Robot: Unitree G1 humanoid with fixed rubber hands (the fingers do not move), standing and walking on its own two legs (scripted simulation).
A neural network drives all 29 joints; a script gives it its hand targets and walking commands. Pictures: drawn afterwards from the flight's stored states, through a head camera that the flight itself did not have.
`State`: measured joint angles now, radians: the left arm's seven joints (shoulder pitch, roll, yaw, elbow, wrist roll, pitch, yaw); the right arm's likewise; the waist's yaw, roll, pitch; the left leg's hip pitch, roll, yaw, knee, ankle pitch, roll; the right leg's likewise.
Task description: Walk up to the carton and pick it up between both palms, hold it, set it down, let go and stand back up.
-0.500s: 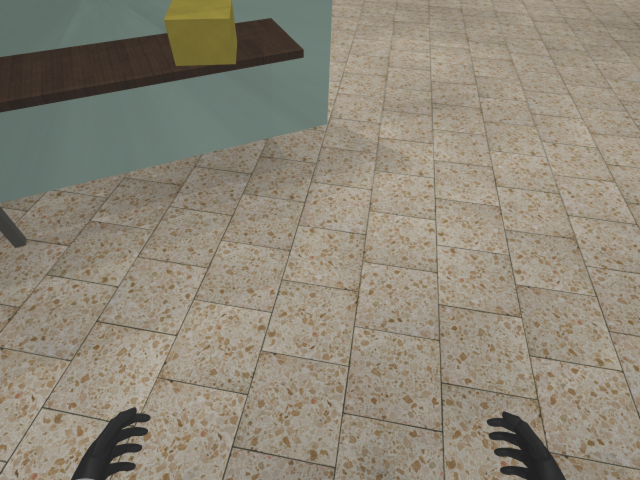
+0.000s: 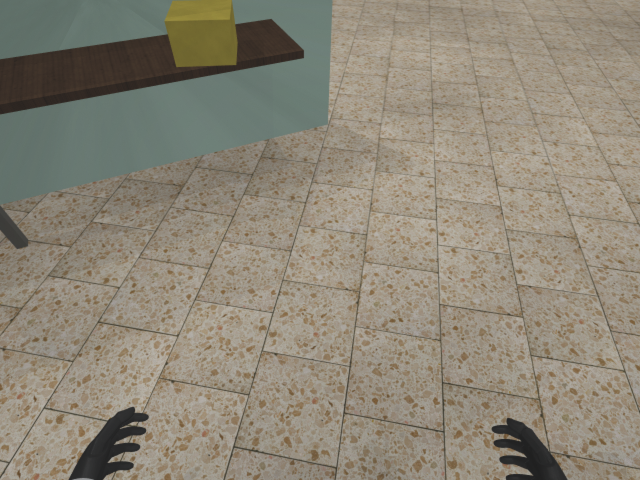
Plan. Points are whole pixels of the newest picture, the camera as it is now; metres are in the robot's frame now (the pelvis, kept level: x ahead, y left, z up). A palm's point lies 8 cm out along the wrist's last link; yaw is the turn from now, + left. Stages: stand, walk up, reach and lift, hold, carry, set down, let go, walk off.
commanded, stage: stand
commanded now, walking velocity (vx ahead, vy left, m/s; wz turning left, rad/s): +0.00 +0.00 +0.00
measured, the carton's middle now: (204, 32) +1.56 +0.41 -0.08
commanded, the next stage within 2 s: walk up in 1.06 s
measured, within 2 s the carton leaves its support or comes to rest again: neither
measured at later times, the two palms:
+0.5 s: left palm out of the picture +0.14 +0.28 -0.06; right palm out of the picture +0.12 -0.28 -0.08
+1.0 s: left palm out of the picture +0.14 +0.28 -0.06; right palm out of the picture +0.11 -0.28 -0.08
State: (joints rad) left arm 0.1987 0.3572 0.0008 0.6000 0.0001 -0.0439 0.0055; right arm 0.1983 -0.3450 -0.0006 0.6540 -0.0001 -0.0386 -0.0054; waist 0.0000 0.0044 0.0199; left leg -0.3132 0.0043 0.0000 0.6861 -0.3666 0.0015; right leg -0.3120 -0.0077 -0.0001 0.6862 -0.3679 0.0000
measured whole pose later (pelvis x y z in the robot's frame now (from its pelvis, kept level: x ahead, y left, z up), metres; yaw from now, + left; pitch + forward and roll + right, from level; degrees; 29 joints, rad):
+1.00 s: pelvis -0.02 +0.00 +0.00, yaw +0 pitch -2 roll +0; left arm 0.20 0.36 0.00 0.60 0.00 -0.04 0.00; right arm 0.20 -0.35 0.00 0.72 0.00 -0.04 -0.01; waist 0.00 0.00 0.02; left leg -0.31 0.00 0.00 0.69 -0.34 0.00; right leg -0.31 -0.01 0.00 0.69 -0.34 0.00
